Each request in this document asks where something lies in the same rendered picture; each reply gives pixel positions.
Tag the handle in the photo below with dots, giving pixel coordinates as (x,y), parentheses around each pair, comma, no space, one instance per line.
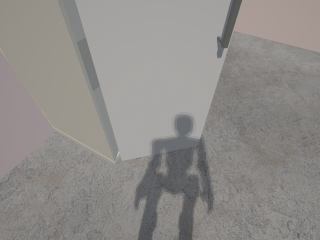
(230,24)

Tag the fridge door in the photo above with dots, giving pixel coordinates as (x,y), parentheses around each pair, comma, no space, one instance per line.
(158,63)

